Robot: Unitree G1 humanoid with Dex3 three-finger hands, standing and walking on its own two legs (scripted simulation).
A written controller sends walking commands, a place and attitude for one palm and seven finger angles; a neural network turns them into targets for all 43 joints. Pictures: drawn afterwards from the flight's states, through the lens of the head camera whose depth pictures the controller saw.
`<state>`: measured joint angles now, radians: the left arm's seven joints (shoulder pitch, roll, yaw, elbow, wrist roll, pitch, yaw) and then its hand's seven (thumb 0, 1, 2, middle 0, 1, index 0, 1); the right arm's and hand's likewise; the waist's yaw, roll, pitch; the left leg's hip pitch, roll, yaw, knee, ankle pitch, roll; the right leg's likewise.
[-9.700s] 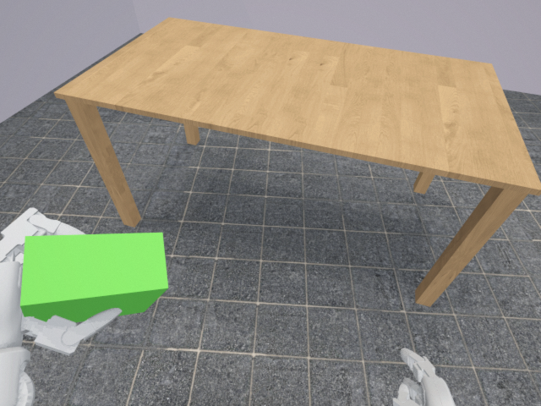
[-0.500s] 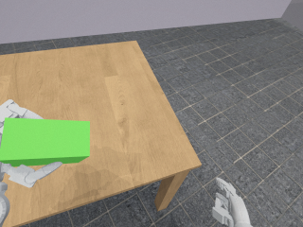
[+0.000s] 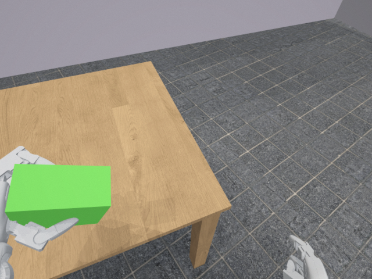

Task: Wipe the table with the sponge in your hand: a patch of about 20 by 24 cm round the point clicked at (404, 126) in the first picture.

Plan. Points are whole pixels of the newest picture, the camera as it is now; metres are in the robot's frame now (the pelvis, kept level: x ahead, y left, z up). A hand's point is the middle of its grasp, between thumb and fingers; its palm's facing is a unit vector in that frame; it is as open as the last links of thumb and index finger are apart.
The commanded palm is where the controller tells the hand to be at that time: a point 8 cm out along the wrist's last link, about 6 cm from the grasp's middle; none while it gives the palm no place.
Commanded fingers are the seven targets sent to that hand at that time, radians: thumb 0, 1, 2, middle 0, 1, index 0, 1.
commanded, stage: come to a stop and stand still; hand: left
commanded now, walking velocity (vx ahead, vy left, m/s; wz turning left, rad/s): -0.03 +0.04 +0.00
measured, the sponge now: (77, 198) +0.22 +0.20 +0.13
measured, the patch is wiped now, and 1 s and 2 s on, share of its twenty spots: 0.00 0.00 0.00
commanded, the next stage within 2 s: look again from close up in 0.84 s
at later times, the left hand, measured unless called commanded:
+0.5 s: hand (0, 196) +0.21 +0.30 +0.16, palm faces +0.36 -0.87 -0.34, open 10.5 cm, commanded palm +0.16 +0.34 +0.18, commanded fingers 0.00 0.10 1.30 -1.20 -1.60 -1.20 -1.60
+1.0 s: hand out of the picture +0.23 +0.33 +0.17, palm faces +0.36 -0.78 -0.51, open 10.5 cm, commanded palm +0.15 +0.34 +0.18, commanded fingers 0.00 0.10 1.30 -1.20 -1.60 -1.20 -1.60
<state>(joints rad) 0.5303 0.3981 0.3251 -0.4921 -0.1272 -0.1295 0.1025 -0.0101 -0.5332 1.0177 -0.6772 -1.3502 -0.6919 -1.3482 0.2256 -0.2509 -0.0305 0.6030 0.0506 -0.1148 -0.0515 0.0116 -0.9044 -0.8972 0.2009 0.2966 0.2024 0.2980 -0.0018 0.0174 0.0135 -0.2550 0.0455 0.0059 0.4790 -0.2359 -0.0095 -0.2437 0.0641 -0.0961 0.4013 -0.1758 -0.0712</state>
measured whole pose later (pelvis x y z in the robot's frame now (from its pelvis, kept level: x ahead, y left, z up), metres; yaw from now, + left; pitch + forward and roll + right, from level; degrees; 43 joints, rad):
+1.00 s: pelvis -0.01 +0.06 +0.00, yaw +0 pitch +0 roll +0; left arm 0.27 0.50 0.37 -0.35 0.00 -0.21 0.04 -0.01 -0.53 1.02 -0.68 -1.35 -0.70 -1.34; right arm 0.24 -0.19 0.02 0.59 0.00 -0.13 -0.03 0.01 -0.90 -0.90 0.20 0.30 0.20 0.30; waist 0.06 -0.02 0.05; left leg -0.23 -0.05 0.04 0.43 -0.21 0.06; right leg -0.24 -0.03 -0.06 0.41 -0.17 0.01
